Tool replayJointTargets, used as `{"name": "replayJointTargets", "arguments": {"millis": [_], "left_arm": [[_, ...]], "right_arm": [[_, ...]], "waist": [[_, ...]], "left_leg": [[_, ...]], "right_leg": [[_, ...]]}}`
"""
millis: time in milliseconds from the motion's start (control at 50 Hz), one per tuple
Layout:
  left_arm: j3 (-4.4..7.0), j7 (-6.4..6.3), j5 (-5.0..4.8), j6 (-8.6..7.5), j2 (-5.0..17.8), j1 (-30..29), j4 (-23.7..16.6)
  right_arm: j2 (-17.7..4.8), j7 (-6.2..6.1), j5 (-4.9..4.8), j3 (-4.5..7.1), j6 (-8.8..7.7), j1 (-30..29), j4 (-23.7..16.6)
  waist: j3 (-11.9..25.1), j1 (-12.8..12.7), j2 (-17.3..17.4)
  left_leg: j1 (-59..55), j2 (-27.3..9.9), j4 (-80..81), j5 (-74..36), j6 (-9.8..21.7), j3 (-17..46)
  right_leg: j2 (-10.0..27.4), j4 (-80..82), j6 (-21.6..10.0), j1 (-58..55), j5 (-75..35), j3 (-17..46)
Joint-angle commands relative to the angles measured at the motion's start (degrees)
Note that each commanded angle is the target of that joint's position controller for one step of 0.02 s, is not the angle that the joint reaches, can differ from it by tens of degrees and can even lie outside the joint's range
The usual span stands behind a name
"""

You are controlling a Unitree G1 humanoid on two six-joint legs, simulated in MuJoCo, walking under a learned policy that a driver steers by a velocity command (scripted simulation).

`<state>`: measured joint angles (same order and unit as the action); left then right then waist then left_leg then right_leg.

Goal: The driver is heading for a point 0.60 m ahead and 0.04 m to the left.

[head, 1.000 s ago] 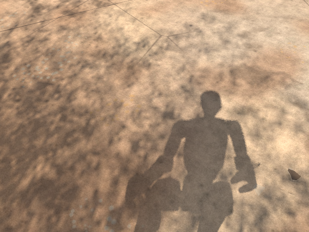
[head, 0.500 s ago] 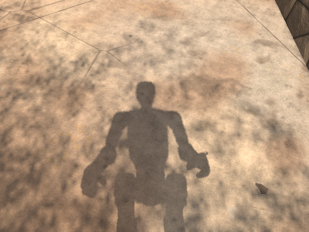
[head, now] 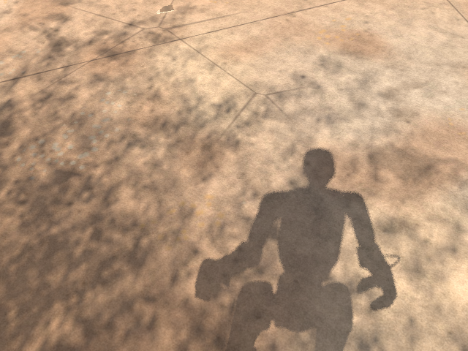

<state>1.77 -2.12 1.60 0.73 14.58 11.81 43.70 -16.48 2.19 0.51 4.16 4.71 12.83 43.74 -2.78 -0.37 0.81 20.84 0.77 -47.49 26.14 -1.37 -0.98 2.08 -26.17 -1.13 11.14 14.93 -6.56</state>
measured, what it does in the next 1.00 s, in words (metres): walks ahead, turning left: left foot, then right foot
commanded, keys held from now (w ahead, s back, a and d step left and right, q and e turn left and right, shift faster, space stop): q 0.32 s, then w+q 0.08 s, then w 0.34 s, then no key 0.02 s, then e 0.24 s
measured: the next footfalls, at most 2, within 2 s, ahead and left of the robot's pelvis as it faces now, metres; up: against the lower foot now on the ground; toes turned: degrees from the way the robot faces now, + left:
left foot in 0.08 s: +0.01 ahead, +0.11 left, +0.00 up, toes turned +5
right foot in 0.60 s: +0.10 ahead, -0.06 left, +0.00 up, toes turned +21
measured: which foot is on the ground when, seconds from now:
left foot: up 0.00-0.06, down 0.08-0.60, up 0.62-0.98, down 1.00-1.00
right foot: down 0.00-0.08, up 0.10-0.58, down 0.60-1.00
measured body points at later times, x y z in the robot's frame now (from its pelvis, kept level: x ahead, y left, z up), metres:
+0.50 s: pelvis +0.00 +0.03 +0.00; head +0.02 +0.04 +0.45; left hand +0.05 +0.33 -0.11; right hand +0.16 -0.23 -0.11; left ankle -0.03 +0.10 -0.74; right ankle +0.06 -0.10 -0.71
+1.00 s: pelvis +0.15 +0.07 -0.01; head +0.19 +0.08 +0.44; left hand +0.03 +0.30 -0.14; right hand +0.40 -0.10 -0.11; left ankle +0.22 +0.18 -0.74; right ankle +0.07 -0.08 -0.74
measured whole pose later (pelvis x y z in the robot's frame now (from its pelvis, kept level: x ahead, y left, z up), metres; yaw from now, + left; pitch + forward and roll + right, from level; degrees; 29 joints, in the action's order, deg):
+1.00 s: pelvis +0.15 +0.07 -0.01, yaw +15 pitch +1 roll -1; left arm 1.6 0.0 0.1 -2.5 12.8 25.9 52.4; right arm -13.9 0.6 1.5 0.6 -1.7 4.2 42.2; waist -3.6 -4.8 1.9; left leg 25.0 1.1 -30.2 4.7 1.1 -0.2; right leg -3.4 -24.1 -1.6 1.9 22.6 4.5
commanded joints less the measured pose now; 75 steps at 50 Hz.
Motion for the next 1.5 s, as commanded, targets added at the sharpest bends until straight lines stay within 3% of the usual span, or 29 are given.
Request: {"name": "replayJointTargets", "arguments": {"millis": [20,80,100,120,140,180,220,320,400,480,560,580,620,640,680,720,840,920,980,1000,1020,1040,1060,1080,1120,1300,1440,1480,1500], "left_arm": [[3.27,0.63,0.01,-0.15,11.07,2.47,-1.74],[3.67,0.9,-0.68,-0.04,11.02,2.44,-1.13],[2.89,1.17,-0.01,0.25,7.54,3.9,-2.77],[1.78,0.21,-0.17,1.32,5.01,-1.94,-6.41],[2.12,0.08,0.02,1.95,7.0,-2.71,-5.84],[2.37,0.6,-1.09,1.47,7.4,-1.96,-4.29],[2.88,1.18,0.01,1.24,8.73,-0.23,-3.33],[2.46,1.41,-0.33,1.89,7.16,-1.47,-4.31],[2.39,2.16,0.51,1.33,7.87,-4.96,-5.71],[1.73,2.64,0.27,-0.47,6.76,-5.44,-5.67],[1.07,2.02,-0.32,-2.27,4.92,1.8,-3.36],[1.18,1.38,0.0,-2.95,5.45,5.2,-2.3],[3.25,0.7,0.87,-3.9,16.16,12.83,-1.04],[3.84,0.98,0.7,-3.64,15.74,11.7,0.38],[2.35,1.8,-0.48,-4.14,9.57,6.16,-0.57],[1.73,1.89,-0.6,-4.95,7.54,6.1,-0.01],[1.24,2.43,-1.26,-5.45,5.82,12.84,4.89],[1.92,2.01,-0.97,-4.09,8.28,14.47,6.27],[2.46,1.63,-1.72,-3.7,9.24,10.81,5.22],[2.34,1.72,-2.6,-3.93,8.5,9.67,4.51],[1.4,1.62,-3.28,-4.19,4.98,9.6,1.41],[1.07,0.74,-4.04,-2.75,1.98,19.35,2.21],[2.47,0.17,-1.67,-0.99,7.36,17.87,4.46],[2.76,0.7,-0.87,-0.3,6.9,14.09,4.09],[2.98,1.89,-0.18,0.86,5.59,10.47,3.32],[2.49,4.31,-0.1,3.7,3.98,2.83,-1.33],[2.2,4.81,-0.78,2.82,4.43,0.32,-5.0],[3.0,3.89,-0.28,1.44,7.76,3.94,-4.17],[4.97,3.28,-0.25,1.12,16.62,3.01,-6.27]], "right_arm": [[-3.54,0.16,-0.57,0.43,-0.74,-2.03,-5.65],[-4.68,-0.8,0.52,0.66,-2.23,1.6,-5.06],[-11.2,-1.31,1.22,1.99,-3.18,3.42,-5.52],[-17.21,-1.0,0.15,3.68,-3.35,7.53,-4.88],[-14.18,-1.04,-0.5,3.16,-3.37,9.65,-4.16],[-9.54,-1.87,-0.2,1.75,-2.65,1.29,-5.35],[-8.18,-2.32,-0.46,1.28,-2.46,-1.36,-6.24],[-9.63,-2.14,-0.41,1.91,-2.75,2.14,-5.59],[-9.92,-1.72,0.63,2.15,-2.59,4.7,-5.31],[-9.79,-1.48,1.23,1.98,-3.52,5.7,-4.52],[-8.74,-1.44,0.76,1.42,-4.25,2.62,-4.25],[-7.04,-1.72,0.66,0.91,-4.62,2.21,-4.27],[-1.68,-1.86,-0.01,-0.78,-6.04,0.02,-6.98],[-6.39,-2.03,1.34,0.29,-6.31,-0.64,-6.88],[-6.59,-0.64,1.35,0.41,-6.69,1.91,-4.05],[-5.92,0.4,2.19,0.23,-6.55,2.11,-2.78],[-0.57,0.2,1.93,-2.0,-6.31,-6.45,-4.64],[-1.08,-0.87,0.7,-2.34,-6.18,-9.07,-4.86],[-3.76,-2.52,0.68,-1.53,-6.89,-1.83,-2.45],[-5.83,-3.26,1.52,-0.94,-7.75,2.83,-1.26],[-10.54,-4.12,2.75,-0.03,-8.33,9.32,-1.38],[-13.78,-3.78,1.04,0.97,-6.99,8.07,-2.06],[-8.71,-3.47,-0.64,0.25,-6.11,6.56,-2.74],[-5.0,-3.72,-0.53,-0.95,-6.0,1.67,-3.47],[-2.4,-4.53,0.17,-1.95,-5.7,-3.29,-3.99],[-4.62,-4.56,1.24,-0.87,-5.71,-2.21,-2.72],[-8.69,-3.28,0.9,0.75,-4.35,-1.16,-2.07],[-6.91,-2.81,1.1,0.79,-3.57,2.44,-0.97],[-1.88,-2.72,0.71,-0.57,-3.05,1.77,-4.93]], "waist": [[4.69,-2.0,-11.7],[5.67,1.53,-5.54],[6.31,0.92,8.97],[4.65,3.92,15.98],[4.5,4.41,7.03],[0.7,0.72,4.81],[3.03,-0.18,6.21],[4.17,1.2,5.19],[2.49,3.41,7.43],[1.38,3.74,6.53],[0.19,-1.48,4.05],[0.32,-3.49,1.45],[1.2,-5.92,-13.68],[-3.79,-3.61,-8.03],[-5.04,-0.01,-5.56],[-2.53,0.18,-7.63],[-0.77,-1.45,-7.06],[1.11,-2.28,-9.13],[3.72,1.85,-7.67],[6.73,4.11,-4.67],[14.92,5.59,4.05],[23.54,2.15,14.95],[20.11,2.31,5.83],[11.34,1.0,4.21],[4.2,-0.71,6.56],[4.22,-0.24,6.92],[5.53,-0.04,5.79],[5.23,-1.06,-4.38],[2.91,-0.12,-21.01]], "left_leg": [[-0.04,1.32,8.04,0.67,1.14,-3.73],[-12.71,0.94,27.33,-15.88,3.37,-0.35],[-20.89,-12.97,30.87,-28.9,6.34,18.46],[-17.89,-23.68,29.08,-49.14,16.72,30.66],[-18.98,-22.03,27.49,-53.48,19.52,26.67],[-14.41,-14.15,29.06,-41.13,15.84,19.19],[-15.44,-10.33,28.58,-43.47,13.85,16.57],[-16.98,-9.85,28.8,-35.85,14.35,19.77],[-14.6,-9.19,34.88,1.75,16.09,28.01],[-11.78,-9.02,34.39,3.77,16.01,29.17],[0.93,-5.97,30.95,6.38,13.16,27.93],[6.52,-3.29,26.79,7.83,10.99,26.14],[21.34,9.58,0.92,6.64,6.27,10.47],[23.55,5.08,-5.79,2.64,6.37,11.72],[21.36,2.1,-8.01,-5.16,5.24,10.75],[19.06,0.73,-9.75,-10.67,3.73,6.96],[14.65,-1.15,0.0,-14.6,-0.33,-1.71],[5.99,2.02,10.13,-17.85,0.76,-2.31],[-5.69,2.61,20.67,-22.54,3.18,-0.06],[-15.46,-1.27,24.3,-30.72,4.5,2.31],[-29.3,-17.09,21.7,-50.35,7.49,14.93],[-35.01,-29.89,20.3,-65.83,15.99,26.68],[-27.89,-26.2,23.1,-51.89,16.18,25.1],[-20.15,-22.46,26.7,-41.56,14.58,19.39],[-11.12,-17.15,31.52,-34.58,12.28,10.85],[-7.66,-17.39,33.7,-21.8,14.13,1.0],[-7.64,-19.39,25.9,-21.6,11.06,-2.51],[-1.33,-14.77,13.1,-13.49,3.95,-8.24],[14.05,-3.47,0.27,8.49,-1.42,-11.65]], "right_leg": [[14.36,1.75,-9.75,-7.98,-31.26,8.61],[11.54,-9.14,-3.13,0.03,-18.83,3.18],[5.95,-23.43,1.22,13.14,3.52,-1.6],[-2.72,-31.3,2.68,22.63,23.04,2.25],[-0.58,-37.9,2.78,23.23,21.79,7.09],[0.77,-36.79,2.71,23.06,12.13,9.16],[-0.31,-36.51,3.25,21.17,7.41,8.27],[-1.45,-31.09,4.05,22.01,5.84,8.73],[-1.97,-23.43,3.89,22.16,6.28,9.0],[-2.69,-15.49,2.43,16.68,7.17,7.93],[-4.13,0.39,-1.13,-3.49,1.46,5.7],[-3.2,4.34,-1.72,-11.34,1.73,7.61],[18.85,20.39,-8.22,-17.81,31.2,43.27],[20.59,20.11,-11.37,-11.81,32.95,45.39],[14.03,19.7,-9.24,-9.33,24.26,34.61],[9.79,19.98,-8.15,-9.38,11.45,25.91],[6.07,12.49,-9.38,-9.22,-39.47,14.25],[5.51,5.68,-7.55,-7.83,-47.64,15.01],[4.72,-2.48,-4.92,-6.39,-43.94,18.44],[2.35,-9.8,-3.31,-2.02,-37.59,17.31],[-1.24,-23.89,-1.57,7.17,-13.63,14.53],[-8.49,-37.91,-1.18,14.05,24.9,9.09],[-5.26,-42.41,-1.49,15.49,22.7,10.47],[-3.76,-42.78,-1.19,16.88,18.46,10.22],[-1.42,-40.37,0.34,16.23,12.3,9.13],[-0.25,-28.05,2.02,14.22,5.92,5.88],[-2.13,-9.01,-1.09,3.43,5.85,1.53],[1.78,7.34,-3.32,-4.45,0.18,11.5],[19.03,12.49,-10.29,-6.4,-10.24,37.13]]}}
